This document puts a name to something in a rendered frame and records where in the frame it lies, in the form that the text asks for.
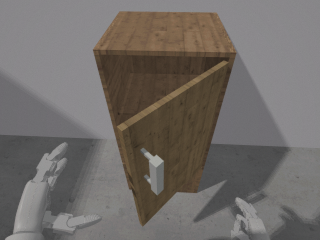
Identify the handle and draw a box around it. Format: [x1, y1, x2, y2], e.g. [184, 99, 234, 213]
[140, 148, 164, 195]

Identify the right robot hand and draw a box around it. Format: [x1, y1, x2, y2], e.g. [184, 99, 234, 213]
[230, 197, 270, 240]

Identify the cupboard door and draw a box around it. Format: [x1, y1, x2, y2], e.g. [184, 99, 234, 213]
[117, 60, 229, 227]

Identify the left robot hand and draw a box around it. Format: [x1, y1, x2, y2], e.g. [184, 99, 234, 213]
[13, 142, 102, 236]

